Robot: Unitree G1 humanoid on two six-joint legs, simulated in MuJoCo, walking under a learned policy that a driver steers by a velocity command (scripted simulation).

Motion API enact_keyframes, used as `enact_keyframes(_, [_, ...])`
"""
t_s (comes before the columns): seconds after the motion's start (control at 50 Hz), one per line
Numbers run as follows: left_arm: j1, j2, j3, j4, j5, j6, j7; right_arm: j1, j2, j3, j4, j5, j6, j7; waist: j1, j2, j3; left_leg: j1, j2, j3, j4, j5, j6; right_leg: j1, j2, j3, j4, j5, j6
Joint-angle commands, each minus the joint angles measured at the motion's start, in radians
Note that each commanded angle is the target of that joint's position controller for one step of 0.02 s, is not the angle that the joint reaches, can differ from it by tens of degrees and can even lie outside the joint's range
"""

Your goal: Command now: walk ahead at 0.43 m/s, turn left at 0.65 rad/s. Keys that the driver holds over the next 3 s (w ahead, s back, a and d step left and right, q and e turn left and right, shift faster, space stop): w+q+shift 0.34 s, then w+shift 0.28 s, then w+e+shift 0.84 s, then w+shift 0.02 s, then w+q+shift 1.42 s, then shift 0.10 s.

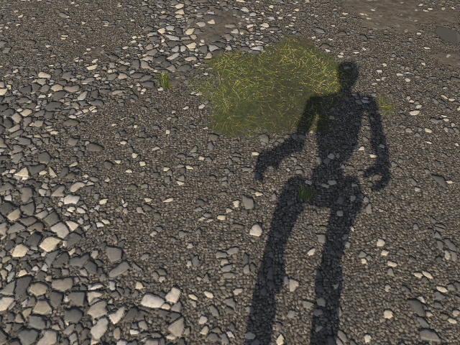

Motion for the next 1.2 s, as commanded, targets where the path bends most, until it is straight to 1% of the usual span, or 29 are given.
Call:
enact_keyframes(0.02, [-0.065, 0.190, 0.072, -0.064, -0.021, -0.044, -0.012, 0.050, -0.059, -0.022, -0.038, 0.003, -0.037, 0.013, -0.039, -0.076, 0.027, 0.089, 0.007, 0.034, -0.202, 0.103, 0.087, -0.086, -0.269, 0.223, -0.172, -0.266, -0.121])
enact_keyframes(0.04, [-0.102, 0.150, 0.064, -0.074, -0.018, -0.057, -0.016, 0.213, -0.079, -0.037, 0.026, 0.002, -0.044, 0.010, -0.101, -0.011, -0.007, 0.310, 0.007, -0.019, -0.246, 0.091, 0.119, -0.242, -0.206, 0.122, 0.004, -0.214, -0.077])
enact_keyframes(0.06, [-0.152, 0.079, 0.043, -0.109, -0.006, -0.078, -0.028, 0.381, -0.168, -0.065, 0.057, 0.002, -0.056, 0.001, -0.163, 0.195, -0.027, 0.519, 0.192, -0.372, -0.351, -0.073, 0.207, -0.508, -0.061, -0.052, 0.439, -0.163, 0.012])
enact_keyframes(0.08, [-0.201, 0.111, 0.053, -0.180, -0.015, -0.124, -0.043, 0.344, -0.233, -0.074, 0.003, -0.005, -0.079, 0.019, -0.130, 0.213, 0.032, 0.556, 0.329, -0.811, -0.455, -0.163, 0.344, -0.798, 0.052, 0.023, 0.566, -0.227, 0.040])
enact_keyframes(0.12, [-0.189, 0.165, 0.066, -0.167, -0.032, -0.176, -0.065, 0.218, -0.159, -0.052, -0.056, -0.010, -0.098, 0.009, -0.074, 0.098, 0.091, 0.503, 0.302, -0.727, -0.458, -0.079, 0.336, -0.846, -0.044, 0.103, 0.627, -0.091, 0.041])
enact_keyframes(0.14, [-0.170, 0.163, 0.068, -0.151, -0.010, -0.182, -0.067, 0.209, -0.143, -0.045, -0.068, -0.007, -0.095, 0.004, -0.064, 0.069, 0.085, 0.469, 0.263, -0.648, -0.449, -0.018, 0.312, -0.812, -0.060, 0.090, 0.601, -0.050, 0.050])
enact_keyframes(0.24, [-0.166, 0.138, 0.063, -0.108, 0.027, -0.200, -0.088, 0.220, -0.131, -0.031, -0.072, -0.035, -0.058, -0.038, -0.057, 0.100, 0.046, 0.196, 0.152, -0.441, -0.392, 0.379, 0.245, -0.554, -0.037, 0.011, 0.514, 0.249, 0.095])
enact_keyframes(0.28, [-0.284, 0.187, 0.085, -0.141, -0.008, -0.213, -0.091, 0.366, -0.126, -0.027, 0.010, -0.014, -0.078, -0.062, -0.096, 0.116, 0.093, 0.376, 0.170, -0.514, -0.368, 0.348, 0.208, -0.744, -0.054, 0.116, 0.342, 0.328, 0.070])
enact_keyframes(0.32, [-0.405, 0.127, 0.063, -0.175, 0.030, -0.217, -0.098, 0.392, -0.104, -0.019, 0.060, -0.013, -0.069, -0.089, -0.137, 0.116, 0.121, 0.232, 0.093, -0.445, -0.363, 0.280, 0.184, -0.606, -0.009, 0.071, 0.139, 0.535, 0.081])
enact_keyframes(0.5, [-0.421, 0.092, 0.052, -0.183, -0.015, -0.236, -0.120, 0.405, -0.047, -0.017, 0.167, 0.004, -0.058, -0.098, -0.160, 0.115, 0.172, 0.213, 0.061, -0.417, -0.133, 0.382, 0.108, -0.345, -0.073, 0.050, -0.050, 0.676, 0.065])
enact_keyframes(0.56, [0.020, 0.194, 0.104, -0.070, -0.020, -0.232, -0.071, 0.310, -0.115, -0.037, 0.173, -0.026, -0.065, -0.067, 0.060, 0.110, -0.028, 0.264, 0.023, -0.398, 0.354, 0.773, 0.086, 0.061, -0.124, 0.045, -0.107, 0.690, 0.036])
enact_keyframes(0.58, [0.303, 0.216, 0.115, 0.004, -0.020, -0.222, -0.052, 0.191, -0.129, -0.043, 0.169, -0.034, -0.086, -0.041, 0.242, -0.006, -0.115, 0.064, -0.059, -0.317, 0.774, 0.754, 0.030, 0.391, -0.192, 0.066, -0.171, 0.854, -0.035])
enact_keyframes(0.6, [0.501, 0.198, 0.087, 0.115, -0.008, -0.199, -0.072, 0.145, 0.011, -0.010, 0.124, -0.057, -0.105, -0.032, 0.247, -0.145, -0.140, -0.344, -0.128, -0.293, 1.182, -0.200, 0.029, 0.726, -0.300, 0.142, -0.004, 0.821, -0.045])
enact_keyframes(0.62, [0.463, 0.218, 0.068, 0.104, 0.040, -0.193, -0.081, 0.400, 0.084, 0.027, 0.119, -0.039, -0.129, -0.031, 0.074, -0.550, -0.295, -0.611, -0.102, -0.350, 1.346, -0.336, 0.037, 1.004, -0.349, 0.155, 0.410, 1.417, -0.056])
enact_keyframes(0.64, [0.464, 0.212, 0.083, 0.102, 0.060, -0.180, -0.084, 0.380, -0.003, 0.024, 0.102, 0.006, -0.150, -0.031, 0.128, -0.527, -0.404, -0.706, -0.084, -0.317, 1.339, -0.271, -0.017, 1.050, -0.363, 0.277, 0.298, 1.381, -0.155])
enact_keyframes(0.66, [0.447, 0.241, 0.104, 0.135, 0.057, -0.171, -0.076, 0.256, -0.027, 0.026, 0.044, 0.027, -0.157, -0.041, 0.139, -0.348, -0.442, -0.780, -0.060, -0.235, 1.324, -0.232, -0.045, 0.967, -0.414, 0.505, 0.085, 0.724, -0.282])
enact_keyframes(0.68, [0.349, 0.232, 0.095, 0.157, 0.045, -0.164, -0.077, 0.194, -0.002, 0.032, 0.009, 0.010, -0.154, -0.054, 0.072, -0.063, -0.335, -0.733, 0.005, -0.137, 1.288, -0.137, -0.037, 0.711, -0.411, 0.668, -0.118, 0.315, -0.304])
enact_keyframes(0.72, [0.257, 0.132, 0.058, 0.158, 0.009, -0.199, -0.072, 0.002, -0.029, 0.025, -0.034, -0.025, -0.150, -0.040, 0.008, 0.118, -0.031, -0.811, 0.109, -0.219, 1.023, -0.033, 0.009, 0.366, -0.449, 0.707, -0.132, 0.249, -0.324])
enact_keyframes(0.76, [0.064, 0.073, 0.025, 0.144, -0.023, -0.198, -0.040, -0.125, 0.015, 0.037, -0.126, -0.044, -0.153, -0.030, -0.103, 0.017, 0.201, -0.601, 0.192, -0.213, 0.501, 0.065, -0.023, -0.124, -0.295, 0.465, -0.278, 0.285, -0.205])
enact_keyframes(0.78, [0.034, 0.088, 0.025, 0.130, -0.010, -0.194, -0.024, -0.153, 0.014, 0.039, -0.147, -0.064, -0.170, -0.028, -0.099, -0.038, 0.207, -0.400, 0.181, -0.182, 0.275, 0.222, -0.047, -0.283, -0.212, 0.357, -0.308, 0.360, -0.172])
enact_keyframes(0.8, [0.066, 0.122, 0.040, 0.143, -0.010, -0.193, -0.015, -0.119, 0.034, 0.043, -0.132, -0.083, -0.183, -0.013, -0.097, -0.034, 0.136, -0.093, 0.117, -0.127, 0.115, 0.443, -0.055, -0.390, -0.131, 0.250, -0.302, 0.403, -0.159])
enact_keyframes(0.84, [0.153, 0.214, 0.070, 0.164, -0.035, -0.193, -0.014, -0.053, 0.000, 0.015, -0.100, -0.051, -0.164, -0.012, -0.119, -0.070, 0.074, 0.180, 0.014, -0.060, 0.068, 0.490, -0.081, -0.365, -0.171, 0.279, -0.343, 0.455, -0.183])
enact_keyframes(0.9, [0.177, 0.189, 0.057, 0.156, -0.018, -0.184, -0.028, 0.211, -0.108, -0.049, -0.044, -0.024, -0.133, -0.046, -0.294, -0.015, -0.106, 0.514, -0.004, -0.061, -0.010, 0.378, -0.030, -0.271, -0.076, 0.202, 0.174, 0.684, -0.074])
enact_keyframes(0.92, [0.178, 0.092, 0.027, 0.135, 0.018, -0.178, -0.037, 0.400, -0.166, -0.062, -0.011, -0.028, -0.125, -0.053, -0.335, 0.039, -0.234, 0.684, 0.164, -0.232, 0.003, 0.199, 0.026, -0.346, -0.023, 0.175, 0.526, 0.362, -0.037])
enact_keyframes(0.94, [0.389, -0.042, -0.003, 0.112, -0.048, -0.180, -0.033, 0.380, -0.234, -0.062, -0.016, -0.076, -0.135, -0.035, -0.176, 0.387, -0.351, 0.731, 0.438, -0.803, -0.231, 0.016, 0.195, -0.480, 0.049, 0.187, 0.914, -0.237, -0.031])
enact_keyframes(0.96, [0.336, 0.047, 0.008, 0.108, -0.079, -0.167, -0.029, 0.307, -0.154, -0.053, -0.023, -0.056, -0.142, -0.025, -0.183, 0.318, -0.219, 0.640, 0.417, -0.959, -0.388, -0.258, 0.202, -0.615, -0.011, 0.143, 0.980, -0.167, -0.027])
enact_keyframes(1.02, [0.152, 0.058, 0.023, 0.074, -0.032, -0.123, -0.028, 0.095, -0.030, -0.027, 0.003, -0.059, -0.146, -0.011, -0.084, 0.058, 0.115, 0.227, 0.323, -0.529, -0.441, 0.017, 0.153, -0.603, -0.139, 0.095, 0.926, 0.001, -0.030])
enact_keyframes(1.08, [0.139, 0.028, 0.024, 0.042, -0.047, -0.077, -0.041, -0.002, 0.009, -0.021, 0.027, -0.044, -0.151, -0.013, 0.005, 0.135, 0.153, 0.092, 0.308, -0.253, -0.516, 0.221, 0.112, -0.555, -0.211, 0.098, 0.839, -0.016, -0.007])
enact_keyframes(1.2, [-0.054, 0.048, 0.016, -0.041, -0.009, -0.085, -0.086, -0.031, -0.109, -0.052, 0.036, -0.042, -0.163, -0.045, 0.005, -0.011, 0.164, 0.076, 0.195, 0.154, -0.599, 0.435, 0.054, -0.430, -0.181, -0.054, 0.406, 0.398, -0.010])
Next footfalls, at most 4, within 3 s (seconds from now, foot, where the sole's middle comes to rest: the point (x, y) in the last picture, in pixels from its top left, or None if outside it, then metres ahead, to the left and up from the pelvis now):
0.06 left None -0.02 0.11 -0.77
0.58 right None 0.52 0.00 -0.95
0.92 left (128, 287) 0.78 0.38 -0.95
1.34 right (192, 189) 1.23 0.18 -0.95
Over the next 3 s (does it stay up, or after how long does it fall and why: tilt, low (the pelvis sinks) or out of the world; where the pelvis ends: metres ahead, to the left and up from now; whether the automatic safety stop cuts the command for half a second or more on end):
stays up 2.40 0.43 -0.18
